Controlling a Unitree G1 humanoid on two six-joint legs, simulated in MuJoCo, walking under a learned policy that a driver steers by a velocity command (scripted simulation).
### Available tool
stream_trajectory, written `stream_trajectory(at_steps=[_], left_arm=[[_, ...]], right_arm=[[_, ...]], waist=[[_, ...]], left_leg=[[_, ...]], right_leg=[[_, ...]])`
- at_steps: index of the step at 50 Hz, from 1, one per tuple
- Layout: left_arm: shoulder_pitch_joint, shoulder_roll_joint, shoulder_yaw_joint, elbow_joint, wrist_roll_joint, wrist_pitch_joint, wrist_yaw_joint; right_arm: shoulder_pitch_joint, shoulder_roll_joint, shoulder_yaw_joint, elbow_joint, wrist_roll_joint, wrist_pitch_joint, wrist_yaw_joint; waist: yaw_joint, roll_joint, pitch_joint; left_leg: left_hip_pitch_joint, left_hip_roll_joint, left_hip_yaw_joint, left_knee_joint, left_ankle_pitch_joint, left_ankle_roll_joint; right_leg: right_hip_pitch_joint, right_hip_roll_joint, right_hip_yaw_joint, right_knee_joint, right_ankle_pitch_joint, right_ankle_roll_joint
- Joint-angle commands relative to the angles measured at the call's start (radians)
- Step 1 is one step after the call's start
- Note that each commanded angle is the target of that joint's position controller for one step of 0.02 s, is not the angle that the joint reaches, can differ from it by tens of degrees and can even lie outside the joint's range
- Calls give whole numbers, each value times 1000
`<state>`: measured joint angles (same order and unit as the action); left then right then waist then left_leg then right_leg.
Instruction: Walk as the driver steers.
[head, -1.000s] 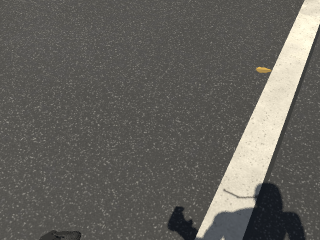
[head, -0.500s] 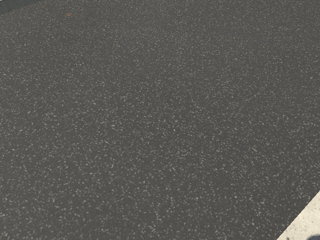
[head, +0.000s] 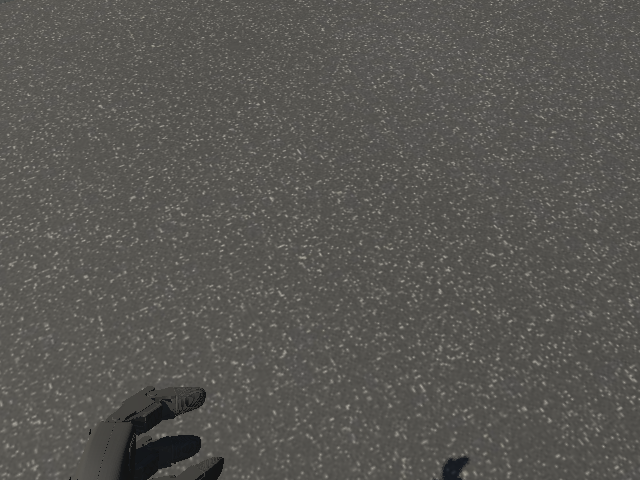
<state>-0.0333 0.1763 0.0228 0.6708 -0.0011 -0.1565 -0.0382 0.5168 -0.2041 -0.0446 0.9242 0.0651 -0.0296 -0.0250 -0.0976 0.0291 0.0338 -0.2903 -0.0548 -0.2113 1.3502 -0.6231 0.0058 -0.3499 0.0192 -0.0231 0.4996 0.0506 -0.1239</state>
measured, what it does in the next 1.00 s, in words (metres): goes down: left foot, then right foot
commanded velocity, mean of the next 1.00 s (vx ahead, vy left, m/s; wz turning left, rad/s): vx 0.11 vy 0.00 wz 0.11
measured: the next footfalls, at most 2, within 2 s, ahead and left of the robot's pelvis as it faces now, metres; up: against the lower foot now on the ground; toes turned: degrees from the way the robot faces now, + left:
left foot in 0.24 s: +0.28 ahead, +0.12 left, -0.02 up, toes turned +1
right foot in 0.52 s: +0.22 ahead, -0.12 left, -0.02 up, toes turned +2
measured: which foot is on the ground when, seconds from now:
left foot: up 0.00-0.22, down 0.24-1.00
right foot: down 0.00-0.26, up 0.28-0.50, down 0.52-1.00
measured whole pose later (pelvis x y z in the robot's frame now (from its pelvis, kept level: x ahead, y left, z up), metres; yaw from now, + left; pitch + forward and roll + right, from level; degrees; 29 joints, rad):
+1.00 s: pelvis +0.22 -0.03 -0.02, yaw +4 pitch -1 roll +0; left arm 0.20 0.20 0.03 1.05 0.00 0.00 0.02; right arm 0.16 -0.21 -0.08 1.01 0.00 0.01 -0.04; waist 0.01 0.01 0.04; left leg -0.24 0.02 -0.06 0.46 -0.20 -0.05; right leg -0.13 0.03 -0.05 0.46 -0.32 -0.05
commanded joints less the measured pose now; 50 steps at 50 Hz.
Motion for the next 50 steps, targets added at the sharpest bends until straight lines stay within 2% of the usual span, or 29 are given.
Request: stream_trajectory(at_steps=[1, 2, 3, 4, 5, 7, 10, 11, 12, 13, 14, 15, 16, 17, 18, 19, 21, 23, 25, 26, 27, 28, 29, 30, 32, 34, 36, 42, 50], left_arm=[[294, 147, 58, 63, 41, 23, 9], [299, 154, 66, 96, 20, 16, 11], [247, 132, 64, 106, 3, 14, 20], [187, 103, 53, 114, 7, 13, 27], [127, 101, 50, 108, 7, 20, 34], [105, 135, 60, 118, 10, 50, 53], [97, 175, 73, 144, -25, 67, 60], [114, 166, 72, 152, -35, 71, 59], [152, 156, 69, 168, -32, 77, 57], [273, 145, 64, 176, -8, 79, 48], [406, 113, 35, 200, 3, 82, 39], [390, 141, 35, 214, -19, 101, 32], [349, 168, 39, 203, -36, 122, 31], [317, 175, 43, 207, -34, 146, 40], [289, 172, 44, 206, -22, 167, 53], [274, 165, 42, 208, -9, 183, 64], [324, 122, 33, 248, 6, 191, 73], [366, 94, 28, 280, 11, 184, 67], [375, 88, 28, 296, 38, 184, 58], [375, 111, 28, 286, 47, 184, 58], [327, 159, 31, 267, 33, 182, 65], [249, 170, 31, 257, 27, 175, 70], [180, 148, 22, 241, 26, 163, 77], [158, 137, 17, 242, 26, 150, 79], [204, 138, 18, 265, 14, 129, 74], [263, 138, 20, 293, 4, 124, 74], [283, 133, 20, 307, 4, 127, 72], [287, 134, 22, 331, 1, 139, 62], [285, 135, 22, 360, 1, 150, 56]], right_arm=[[-198, -120, -41, -174, -9, -35, -20], [-182, -72, -36, -165, -35, -33, -24], [-146, -57, -39, -164, -42, -30, -19], [-135, -27, -37, -159, -43, -33, -17], [-158, -5, -29, -169, -45, -43, -10], [-170, 6, -20, -169, -58, -57, 18], [-163, -49, -31, -182, -59, -48, 41], [-160, -79, -39, -177, -74, -41, 39], [-143, -112, -53, -176, -83, -33, 32], [-176, -233, -83, -204, -91, -25, 19], [-172, -223, -72, -210, -103, -13, 10], [-128, -148, -49, -187, -85, -3, 20], [-152, -148, -46, -183, -74, 5, 30], [-216, -155, -45, -195, -68, 13, 33], [-319, -161, -44, -218, -75, 17, 27], [-413, -166, -47, -237, -86, 23, 20], [-478, -155, -49, -235, -100, 29, 12], [-484, -113, -39, -214, -86, 29, 9], [-454, -75, -32, -180, -77, 29, 7], [-422, -69, -31, -159, -78, 28, 6], [-385, -64, -34, -157, -71, 29, 4], [-396, -48, -30, -159, -63, 29, -6], [-407, -64, -36, -152, -67, 26, -15], [-403, -68, -39, -138, -76, 25, -20], [-376, -80, -45, -106, -87, 25, -18], [-365, -68, -44, -79, -79, 21, -10], [-363, -65, -44, -57, -73, 20, -6], [-353, -84, -48, 0, -64, 24, -10], [-360, -103, -46, 56, -61, 37, -20]], waist=[[189, -162, -96], [165, -167, -73], [111, -158, -33], [74, -143, -13], [61, -133, -5], [53, -150, -75], [0, -127, -109], [-5, -87, -109], [-12, -62, -116], [34, 152, -136], [57, 310, -288], [26, 298, -379], [32, 219, -339], [45, 128, -266], [72, 90, -195], [103, 96, -151], [135, 117, -142], [156, 108, -149], [166, 69, -100], [158, 24, -55], [105, -71, -10], [75, -197, 30], [61, -218, 63], [57, -205, 60], [74, -133, 33], [94, -72, 10], [103, -46, -12], [113, -18, -71], [109, -35, -53]], left_leg=[[-551, 81, 88, 60, 182, -13], [-542, 113, 80, 42, 210, -16], [-466, 133, 70, -96, 275, -16], [-369, 132, 90, -243, 332, -30], [-307, 120, 132, -429, 420, -44], [-98, 88, 165, -661, 649, -52], [65, 77, 148, -761, 781, -23], [117, 52, 163, -772, 792, -7], [188, 44, 150, -767, 793, 14], [293, 152, 42, -779, 1278, 70], [450, 377, -194, -796, 1431, 252], [454, 388, -283, -837, 1232, 314], [402, 363, -292, -887, 934, 303], [300, 351, -283, -940, 692, 275], [149, 335, -253, -986, 541, 244], [8, 293, -192, -1025, 447, 206], [-161, 223, -75, -1058, 379, 168], [-195, 195, -20, -1055, 268, 146], [-242, 152, 17, -1035, 87, 85], [-248, 125, 36, -993, 47, 44], [-153, 72, 96, -942, 116, 1], [10, 39, 151, -886, 270, -23], [81, 45, 149, -858, 372, -28], [110, 55, 143, -863, 428, -24], [111, 69, 125, -885, 479, -12], [96, 75, 121, -907, 515, -8], [97, 79, 122, -915, 553, -11], [130, 87, 126, -899, 677, -7], [143, 93, 132, -898, 682, -12]], right_leg=[[514, -337, 317, -156, 317, -112], [449, -341, 324, -178, 369, -133], [325, -286, 229, -217, 369, -110], [214, -226, 140, -232, 381, -88], [152, -198, 74, -236, 412, -88], [80, -174, 10, -206, 372, -88], [43, -236, 16, -147, 319, -62], [33, -217, 0, -95, 280, -36], [10, -194, -11, -7, 210, -1], [-63, -106, -86, 169, 1, 86], [-150, -38, -65, 457, -543, 155], [-169, -31, 29, 569, -791, 162], [-239, -45, 57, 617, -809, 153], [-266, -61, 54, 627, -760, 152], [-226, -86, 58, 565, -685, 154], [-141, -95, 42, 469, -620, 155], [51, -67, 1, 368, -486, 147], [167, -48, -19, 232, -336, 135], [243, -30, -32, 101, -279, 116], [223, -76, 20, 17, -311, 95], [68, -143, 102, -96, -514, 64], [-132, -162, 170, -219, -743, 47], [-189, -158, 180, -269, -775, 65], [-175, -148, 163, -264, -709, 85], [-81, -122, 121, -217, -551, 97], [8, -106, 98, -180, -435, 86], [64, -100, 87, -159, -330, 75], [164, -84, 56, -113, -50, 69], [186, -78, 50, -120, 36, 70]])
